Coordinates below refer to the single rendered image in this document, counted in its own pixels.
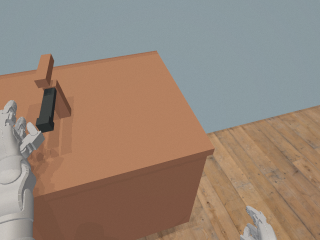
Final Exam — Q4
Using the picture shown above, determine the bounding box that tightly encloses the robot left forearm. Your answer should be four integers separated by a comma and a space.
0, 155, 37, 240

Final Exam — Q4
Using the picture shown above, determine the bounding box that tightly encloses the right robot hand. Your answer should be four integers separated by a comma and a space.
240, 205, 277, 240

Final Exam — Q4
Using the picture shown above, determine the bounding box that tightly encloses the tap lever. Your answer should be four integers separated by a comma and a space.
35, 87, 57, 133

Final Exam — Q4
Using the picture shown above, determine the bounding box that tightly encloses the left robot hand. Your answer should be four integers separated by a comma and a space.
0, 100, 45, 161

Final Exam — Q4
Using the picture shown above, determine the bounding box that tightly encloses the counter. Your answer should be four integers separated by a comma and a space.
0, 50, 215, 240

